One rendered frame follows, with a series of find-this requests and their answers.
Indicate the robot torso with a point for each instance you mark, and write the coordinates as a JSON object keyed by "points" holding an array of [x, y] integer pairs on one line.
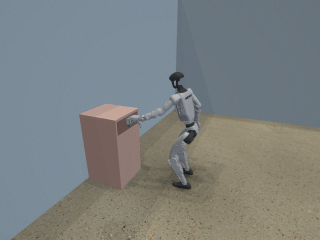
{"points": [[186, 112]]}

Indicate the left robot forearm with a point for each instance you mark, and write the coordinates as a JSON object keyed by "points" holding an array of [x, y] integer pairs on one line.
{"points": [[150, 115]]}

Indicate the right robot hand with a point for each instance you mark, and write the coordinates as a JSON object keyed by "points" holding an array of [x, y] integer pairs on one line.
{"points": [[198, 124]]}

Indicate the cabinet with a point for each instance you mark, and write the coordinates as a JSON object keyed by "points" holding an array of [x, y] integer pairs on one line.
{"points": [[111, 160]]}

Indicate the robot right upper arm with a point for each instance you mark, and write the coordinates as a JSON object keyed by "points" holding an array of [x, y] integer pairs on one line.
{"points": [[197, 105]]}

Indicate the left robot hand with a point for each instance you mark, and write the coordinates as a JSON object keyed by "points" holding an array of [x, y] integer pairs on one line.
{"points": [[133, 118]]}

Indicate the left robot foot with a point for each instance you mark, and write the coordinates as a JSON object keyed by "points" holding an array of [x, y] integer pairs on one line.
{"points": [[180, 185]]}

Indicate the robot left upper arm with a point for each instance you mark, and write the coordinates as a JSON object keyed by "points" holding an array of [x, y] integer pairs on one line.
{"points": [[173, 100]]}

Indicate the right robot forearm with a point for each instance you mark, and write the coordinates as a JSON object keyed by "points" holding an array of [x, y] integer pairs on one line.
{"points": [[196, 115]]}

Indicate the handle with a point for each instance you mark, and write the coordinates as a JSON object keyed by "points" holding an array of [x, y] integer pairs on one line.
{"points": [[131, 123]]}

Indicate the drawer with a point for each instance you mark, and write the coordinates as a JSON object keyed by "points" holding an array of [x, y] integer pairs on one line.
{"points": [[121, 127]]}

